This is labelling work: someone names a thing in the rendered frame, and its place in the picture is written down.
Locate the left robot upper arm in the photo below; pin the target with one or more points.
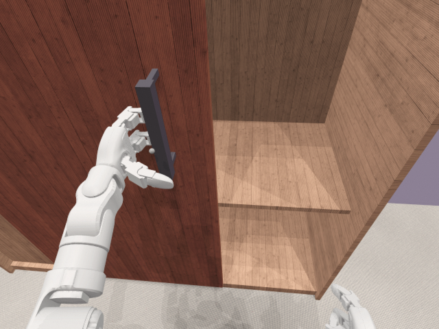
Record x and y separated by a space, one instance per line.
77 317

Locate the left robot forearm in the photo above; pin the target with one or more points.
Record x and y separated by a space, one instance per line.
78 272

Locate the robot left hand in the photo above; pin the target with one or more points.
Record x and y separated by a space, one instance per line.
115 145

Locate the wardrobe door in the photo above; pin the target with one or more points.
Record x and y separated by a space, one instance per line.
68 68
17 247

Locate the handle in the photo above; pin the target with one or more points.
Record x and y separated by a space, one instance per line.
150 107

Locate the robot right hand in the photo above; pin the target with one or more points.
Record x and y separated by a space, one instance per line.
357 318

